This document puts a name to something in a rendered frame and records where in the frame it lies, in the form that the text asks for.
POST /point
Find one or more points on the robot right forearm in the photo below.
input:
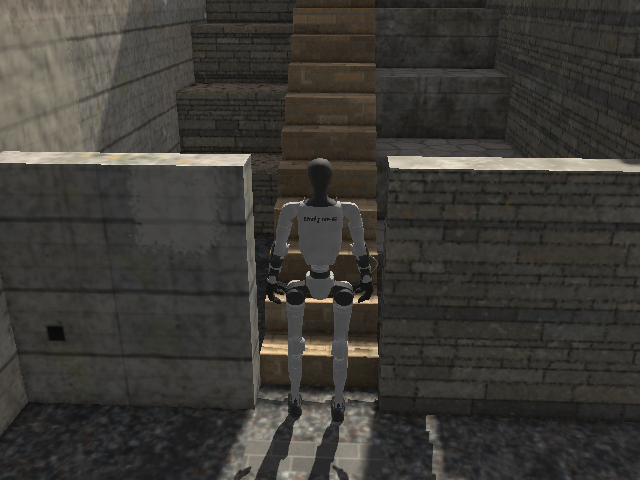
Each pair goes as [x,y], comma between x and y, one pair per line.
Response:
[363,263]

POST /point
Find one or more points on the robot right upper arm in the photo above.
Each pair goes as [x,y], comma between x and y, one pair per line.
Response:
[351,212]

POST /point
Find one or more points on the robot left upper arm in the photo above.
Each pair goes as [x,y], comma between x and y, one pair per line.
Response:
[288,212]

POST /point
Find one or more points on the robot left hand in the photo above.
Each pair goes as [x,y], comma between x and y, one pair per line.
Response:
[270,288]

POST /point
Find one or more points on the robot right hand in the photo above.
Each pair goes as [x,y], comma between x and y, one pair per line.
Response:
[368,287]

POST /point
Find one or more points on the robot left forearm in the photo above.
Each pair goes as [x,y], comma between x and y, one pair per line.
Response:
[275,266]

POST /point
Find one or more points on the robot right shin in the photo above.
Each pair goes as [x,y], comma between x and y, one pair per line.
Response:
[340,375]

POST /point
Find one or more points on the robot left thigh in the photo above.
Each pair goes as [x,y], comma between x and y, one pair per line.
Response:
[295,304]

